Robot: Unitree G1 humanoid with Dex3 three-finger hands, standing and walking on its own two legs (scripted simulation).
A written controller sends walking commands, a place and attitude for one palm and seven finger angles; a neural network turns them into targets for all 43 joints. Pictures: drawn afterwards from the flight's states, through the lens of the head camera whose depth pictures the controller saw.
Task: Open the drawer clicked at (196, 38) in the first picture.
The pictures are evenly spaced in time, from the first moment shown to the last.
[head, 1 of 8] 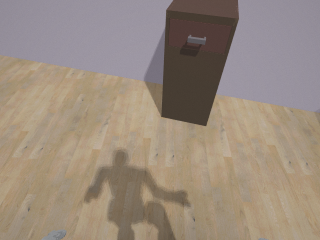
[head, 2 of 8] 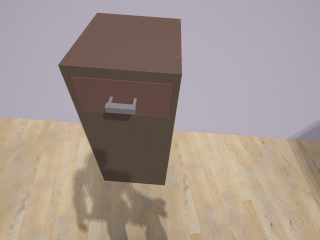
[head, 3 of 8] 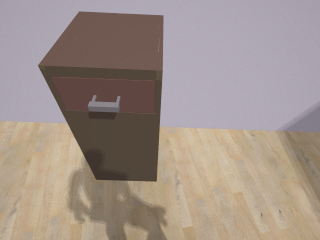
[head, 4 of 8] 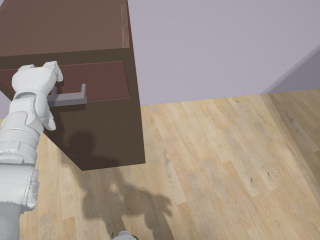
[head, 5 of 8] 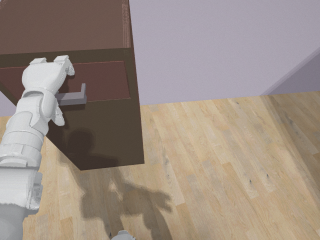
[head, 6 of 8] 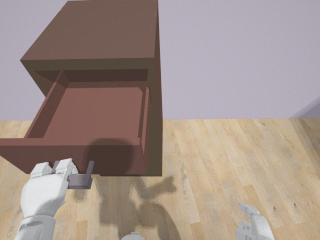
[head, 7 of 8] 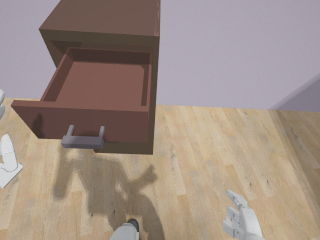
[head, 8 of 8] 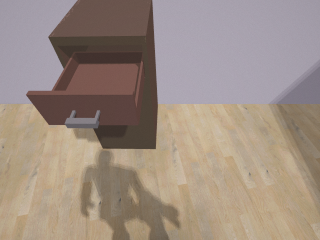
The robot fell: no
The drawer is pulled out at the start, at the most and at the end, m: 0.00 0.30 0.30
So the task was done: yes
